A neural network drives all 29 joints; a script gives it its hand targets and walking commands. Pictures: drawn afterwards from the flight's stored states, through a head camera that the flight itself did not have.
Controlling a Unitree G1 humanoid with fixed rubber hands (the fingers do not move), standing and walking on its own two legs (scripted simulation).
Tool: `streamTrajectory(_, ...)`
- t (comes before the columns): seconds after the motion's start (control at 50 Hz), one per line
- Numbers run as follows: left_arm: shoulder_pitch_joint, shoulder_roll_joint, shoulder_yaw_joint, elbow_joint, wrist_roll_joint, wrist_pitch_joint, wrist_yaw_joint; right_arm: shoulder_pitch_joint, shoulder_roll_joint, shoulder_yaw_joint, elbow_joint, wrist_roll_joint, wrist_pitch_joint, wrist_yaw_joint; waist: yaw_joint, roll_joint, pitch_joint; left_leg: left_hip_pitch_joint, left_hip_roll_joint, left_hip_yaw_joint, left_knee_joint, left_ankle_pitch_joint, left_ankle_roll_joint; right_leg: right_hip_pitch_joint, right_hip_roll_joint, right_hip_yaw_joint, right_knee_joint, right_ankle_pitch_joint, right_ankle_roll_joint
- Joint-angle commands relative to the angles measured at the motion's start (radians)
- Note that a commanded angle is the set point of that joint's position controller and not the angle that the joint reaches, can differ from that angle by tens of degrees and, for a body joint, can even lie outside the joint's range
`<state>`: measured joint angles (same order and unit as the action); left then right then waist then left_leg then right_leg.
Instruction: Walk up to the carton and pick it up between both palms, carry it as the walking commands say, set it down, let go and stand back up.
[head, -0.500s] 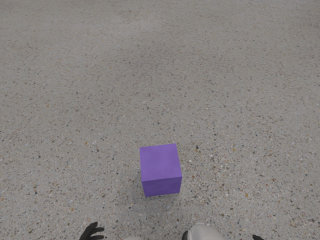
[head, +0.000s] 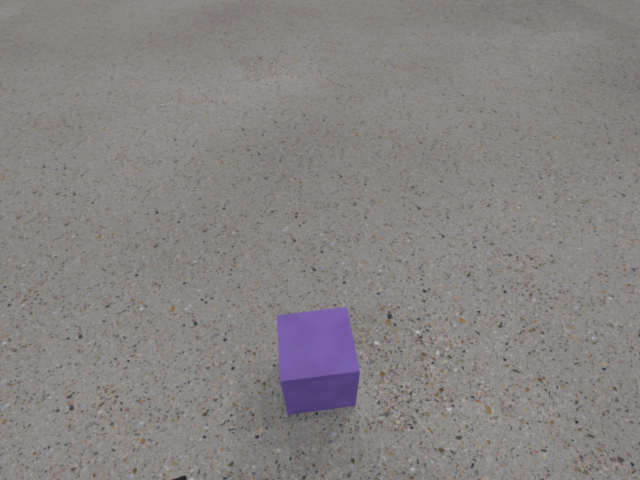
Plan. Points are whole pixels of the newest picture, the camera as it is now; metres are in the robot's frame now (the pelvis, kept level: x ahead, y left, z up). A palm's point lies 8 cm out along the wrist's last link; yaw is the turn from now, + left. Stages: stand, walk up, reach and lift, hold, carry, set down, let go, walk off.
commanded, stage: walk up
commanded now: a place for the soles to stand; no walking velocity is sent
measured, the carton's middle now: (317, 361) +0.57 +0.04 -0.64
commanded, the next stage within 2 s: none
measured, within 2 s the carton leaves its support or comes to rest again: neither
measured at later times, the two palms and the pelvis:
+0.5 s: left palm out of the picture +0.08 +0.27 -0.12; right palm out of the picture +0.09 -0.23 -0.12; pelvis +0.02 +0.01 +0.00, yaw -1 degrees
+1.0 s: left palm out of the picture +0.11 +0.28 -0.14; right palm out of the picture +0.04 -0.24 -0.12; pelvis +0.08 +0.02 +0.00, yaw +1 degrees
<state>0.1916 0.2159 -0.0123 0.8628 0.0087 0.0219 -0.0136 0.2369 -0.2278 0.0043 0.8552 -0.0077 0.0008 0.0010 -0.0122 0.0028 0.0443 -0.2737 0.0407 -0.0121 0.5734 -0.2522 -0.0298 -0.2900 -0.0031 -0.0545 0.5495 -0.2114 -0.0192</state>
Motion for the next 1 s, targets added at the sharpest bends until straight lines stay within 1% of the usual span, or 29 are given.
streamTrajectory(0.0, -0.015, 0.134, 0.031, -0.057, -0.002, -0.018, 0.010, -0.053, -0.139, -0.029, -0.059, -0.003, -0.017, -0.008, 0.026, 0.057, 0.076, -0.156, 0.075, -0.126, -0.212, -0.292, 0.086, -0.022, -0.096, 0.161, -0.166, -0.285, -0.027)
streamTrajectory(0.02, -0.016, 0.124, 0.029, -0.041, 0.003, -0.018, 0.008, -0.039, -0.139, -0.022, -0.051, 0.000, -0.018, -0.009, 0.033, 0.011, 0.080, -0.191, 0.068, -0.136, -0.215, -0.266, 0.085, 0.022, -0.089, 0.157, -0.145, -0.232, -0.021)
streamTrajectory(0.08, -0.008, 0.149, 0.034, -0.028, -0.004, -0.015, 0.002, 0.011, -0.129, -0.028, -0.021, 0.004, -0.024, 0.000, 0.005, 0.007, 0.029, -0.117, 0.064, -0.113, -0.186, -0.247, 0.086, -0.003, -0.091, 0.177, -0.161, -0.266, -0.035)
streamTrajectory(0.1, -0.002, 0.145, 0.035, -0.030, 0.000, -0.015, 0.001, 0.015, -0.143, -0.029, -0.022, 0.004, -0.024, -0.003, 0.023, 0.025, 0.037, -0.099, 0.064, -0.118, -0.181, -0.229, 0.081, -0.027, -0.095, 0.176, -0.159, -0.284, -0.033)
streamTrajectory(0.2, 0.007, 0.147, 0.030, -0.007, 0.004, -0.032, 0.005, 0.001, -0.159, -0.035, -0.025, 0.000, -0.026, -0.006, 0.019, 0.003, -0.036, -0.101, 0.078, -0.132, -0.209, -0.153, 0.090, 0.086, -0.062, 0.125, -0.092, -0.071, -0.017)
streamTrajectory(0.22, 0.022, 0.135, 0.023, -0.012, 0.004, -0.033, 0.006, -0.003, -0.168, -0.035, -0.020, 0.003, -0.028, -0.010, 0.028, 0.049, -0.078, -0.072, 0.080, -0.135, -0.204, -0.084, 0.086, 0.105, -0.070, 0.133, -0.061, -0.021, -0.021)
streamTrajectory(0.4, 0.019, 0.158, 0.023, 0.020, 0.000, -0.027, 0.012, -0.007, -0.135, -0.017, 0.004, 0.008, -0.015, -0.007, 0.019, -0.027, -0.006, -0.027, 0.084, -0.120, -0.170, 0.021, 0.093, 0.024, -0.078, 0.136, -0.094, -0.021, -0.017)
streamTrajectory(0.44, 0.037, 0.146, 0.008, 0.035, 0.010, -0.033, 0.012, -0.020, -0.181, -0.035, 0.004, 0.003, -0.014, -0.013, 0.016, 0.054, -0.037, 0.005, 0.084, -0.110, -0.167, -0.009, 0.085, 0.013, -0.080, 0.127, -0.109, -0.009, -0.015)
streamTrajectory(0.48, 0.025, 0.150, 0.012, 0.038, 0.004, -0.035, 0.016, -0.027, -0.146, -0.025, -0.004, 0.003, -0.019, -0.010, 0.005, -0.025, -0.074, 0.039, 0.061, -0.070, -0.114, 0.112, 0.090, 0.037, -0.088, 0.151, -0.091, 0.094, -0.016)
streamTrajectory(0.5, 0.025, 0.181, 0.017, 0.034, -0.012, -0.028, 0.014, 0.005, -0.142, -0.023, -0.004, 0.008, -0.024, -0.010, -0.001, -0.011, -0.084, 0.044, 0.067, -0.072, -0.097, 0.126, 0.094, 0.025, -0.089, 0.140, -0.073, 0.113, -0.030)
streamTrajectory(0.52, 0.036, 0.157, 0.015, 0.044, -0.007, -0.031, 0.014, -0.050, -0.142, -0.021, -0.006, -0.002, -0.019, -0.009, 0.032, 0.001, -0.050, 0.021, 0.062, -0.066, -0.099, 0.135, 0.084, 0.007, -0.085, 0.141, -0.076, 0.109, -0.028)
streamTrajectory(0.54, 0.045, 0.151, 0.009, 0.041, -0.006, -0.028, 0.016, -0.040, -0.160, -0.029, 0.008, 0.003, -0.014, -0.012, 0.018, 0.033, -0.026, 0.004, 0.068, -0.069, -0.106, 0.149, 0.080, 0.006, -0.085, 0.133, -0.075, 0.125, -0.027)
streamTrajectory(0.58, 0.020, 0.148, 0.014, 0.044, 0.002, -0.028, 0.023, -0.010, -0.154, -0.032, 0.001, 0.005, -0.011, -0.014, -0.001, -0.062, -0.068, 0.028, 0.073, -0.082, -0.092, 0.137, 0.089, 0.016, -0.086, 0.127, -0.069, 0.128, -0.028)
streamTrajectory(0.62, 0.015, 0.149, 0.013, 0.034, 0.003, -0.027, 0.023, -0.045, -0.126, -0.022, -0.002, 0.007, -0.010, -0.016, 0.006, -0.009, -0.072, 0.039, 0.068, -0.075, -0.080, 0.072, 0.095, -0.009, -0.095, 0.161, -0.099, 0.078, -0.043)
streamTrajectory(0.64, 0.143, 0.171, 0.030, 0.033, 0.048, -0.038, 0.009, 0.124, -0.117, -0.022, -0.002, -0.035, -0.020, -0.005, 0.033, -0.031, -0.142, -0.039, 0.040, -0.131, -0.090, -0.396, 0.112, 0.087, -0.108, 0.166, -0.095, -0.420, -0.059)
streamTrajectory(0.66, 0.156, 0.191, 0.044, 0.048, 0.057, -0.034, 0.005, 0.109, -0.141, -0.033, 0.004, -0.045, -0.018, 0.005, 0.042, -0.060, -0.045, -0.206, 0.038, -0.162, -0.054, -0.586, 0.113, 0.081, -0.114, 0.240, -0.111, -0.606, -0.069)
streamTrajectory(0.7, 0.211, 0.224, 0.047, 0.040, 0.056, -0.029, 0.004, 0.029, -0.106, -0.026, -0.044, -0.040, -0.019, 0.007, 0.078, -0.131, 0.009, -0.296, -0.064, -0.029, 0.169, -0.471, 0.066, 0.051, -0.251, 0.447, -0.290, -0.822, -0.132)
streamTrajectory(0.72, 0.175, 0.224, 0.059, 0.034, 0.050, -0.032, 0.004, 0.057, -0.093, -0.024, -0.047, -0.034, -0.028, 0.011, 0.050, -0.217, 0.035, -0.289, -0.059, 0.035, 0.229, -0.348, 0.061, 0.052, -0.293, 0.448, -0.333, -0.748, -0.150)
streamTrajectory(0.74, 0.111, 0.258, 0.069, 0.014, 0.054, -0.036, 0.015, 0.084, -0.099, -0.038, -0.059, -0.042, -0.034, 0.008, 0.025, -0.172, 0.079, -0.234, -0.037, 0.044, 0.271, -0.231, 0.060, -0.065, -0.358, 0.493, -0.351, -0.743, -0.188)
streamTrajectory(0.76, 0.013, 0.247, 0.069, -0.008, 0.049, -0.031, 0.014, 0.181, -0.068, -0.031, -0.037, -0.035, -0.043, 0.005, -0.046, -0.152, 0.041, -0.065, -0.015, 0.090, 0.103, -0.175, 0.082, -0.109, -0.317, 0.376, -0.281, -0.669, -0.174)
streamTrajectory(0.78, -0.024, 0.210, 0.071, -0.030, 0.038, -0.031, 0.012, 0.329, -0.075, -0.046, 0.017, -0.025, -0.053, 0.003, -0.113, -0.045, -0.008, 0.149, -0.083, 0.122, 0.004, -0.076, 0.087, -0.210, -0.194, 0.215, -0.153, -0.652, -0.104)
streamTrajectory(0.8, -0.052, 0.132, 0.050, -0.052, 0.034, -0.031, 0.009, 0.411, -0.127, -0.059, 0.046, -0.025, -0.057, -0.007, -0.142, 0.136, 0.026, 0.310, 0.026, -0.097, -0.155, -0.219, 0.114, -0.375, -0.110, 0.078, 0.105, -0.568, -0.064)
streamTrajectory(0.82, -0.047, 0.086, 0.048, -0.090, 0.045, -0.031, -0.002, 0.461, -0.191, -0.078, 0.045, -0.030, -0.069, -0.019, -0.137, 0.308, -0.002, 0.357, 0.273, -0.650, -0.359, -0.508, 0.162, -0.573, 0.044, -0.044, 0.439, -0.410, 0.028)
streamTrajectory(0.84, -0.008, 0.104, 0.048, -0.075, 0.042, -0.027, -0.005, 0.357, -0.194, -0.069, 0.017, -0.036, -0.060, -0.034, -0.068, 0.153, 0.159, 0.254, 0.349, -0.712, -0.382, -0.452, 0.196, -0.606, -0.034, 0.086, 0.479, -0.337, 0.026)
streamTrajectory(0.86, 0.009, 0.105, 0.055, -0.040, 0.047, -0.021, -0.016, 0.263, -0.151, -0.058, -0.036, -0.024, -0.067, -0.049, -0.029, 0.060, 0.172, 0.229, 0.321, -0.622, -0.377, -0.346, 0.192, -0.598, -0.043, 0.085, 0.480, -0.328, 0.022)
streamTrajectory(0.88, 0.036, 0.093, 0.049, -0.012, 0.048, -0.016, -0.025, 0.261, -0.178, -0.070, -0.034, -0.015, -0.071, -0.058, -0.021, 0.041, 0.086, 0.278, 0.308, -0.537, -0.357, -0.232, 0.181, -0.521, -0.076, 0.098, 0.457, -0.279, 0.023)
streamTrajectory(0.92, 0.036, 0.100, 0.063, -0.009, 0.044, -0.011, -0.032, 0.288, -0.116, -0.048, 0.000, -0.017, -0.082, -0.054, -0.015, 0.022, 0.129, 0.094, 0.275, -0.479, -0.400, -0.299, 0.159, -0.426, -0.091, 0.109, 0.460, -0.119, 0.033)
streamTrajectory(0.94, 0.020, 0.078, 0.065, -0.034, 0.040, -0.012, -0.026, 0.285, -0.116, -0.054, -0.013, -0.024, -0.083, -0.051, -0.012, 0.087, 0.123, 0.077, 0.246, -0.428, -0.391, -0.281, 0.209, -0.394, -0.094, 0.107, 0.441, -0.129, 0.042)
streamTrajectory(0.98, 0.019, 0.071, 0.055, -0.026, 0.038, -0.017, -0.024, 0.249, -0.088, -0.036, -0.016, -0.021, -0.082, -0.047, -0.004, 0.121, 0.128, 0.047, 0.207, -0.313, -0.333, -0.047, 0.216, -0.329, -0.093, 0.082, 0.330, -0.114, 0.045)
